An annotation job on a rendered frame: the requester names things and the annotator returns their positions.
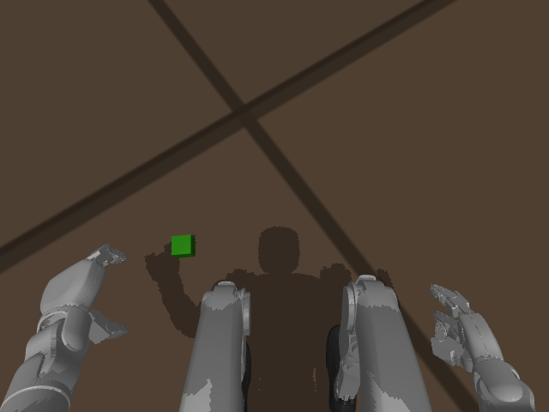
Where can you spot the right robot hand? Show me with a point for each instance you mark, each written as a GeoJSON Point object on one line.
{"type": "Point", "coordinates": [470, 338]}

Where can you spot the right robot foot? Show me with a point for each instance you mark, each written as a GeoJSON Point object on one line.
{"type": "Point", "coordinates": [333, 365]}

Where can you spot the left robot hand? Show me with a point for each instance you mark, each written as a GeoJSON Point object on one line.
{"type": "Point", "coordinates": [79, 285]}

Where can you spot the right robot arm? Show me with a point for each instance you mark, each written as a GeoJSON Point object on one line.
{"type": "Point", "coordinates": [500, 389]}

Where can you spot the cube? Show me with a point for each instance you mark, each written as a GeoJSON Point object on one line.
{"type": "Point", "coordinates": [183, 246]}

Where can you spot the left robot arm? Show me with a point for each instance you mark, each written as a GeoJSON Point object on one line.
{"type": "Point", "coordinates": [46, 380]}

